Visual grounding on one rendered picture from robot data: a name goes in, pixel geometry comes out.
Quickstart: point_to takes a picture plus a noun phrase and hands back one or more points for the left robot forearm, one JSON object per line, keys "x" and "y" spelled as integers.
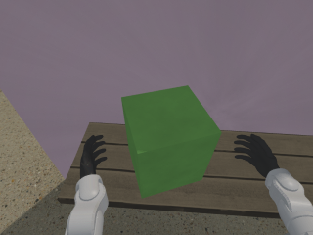
{"x": 91, "y": 202}

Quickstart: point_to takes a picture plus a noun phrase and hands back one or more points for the robot left hand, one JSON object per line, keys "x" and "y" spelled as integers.
{"x": 88, "y": 164}

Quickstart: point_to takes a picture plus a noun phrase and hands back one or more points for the carton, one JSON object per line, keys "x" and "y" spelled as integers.
{"x": 171, "y": 138}

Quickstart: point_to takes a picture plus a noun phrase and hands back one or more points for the table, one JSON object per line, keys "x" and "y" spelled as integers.
{"x": 230, "y": 186}

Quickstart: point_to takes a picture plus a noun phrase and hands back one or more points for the right robot forearm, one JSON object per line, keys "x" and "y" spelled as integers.
{"x": 294, "y": 209}

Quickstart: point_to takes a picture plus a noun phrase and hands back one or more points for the robot right hand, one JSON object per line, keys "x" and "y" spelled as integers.
{"x": 260, "y": 155}

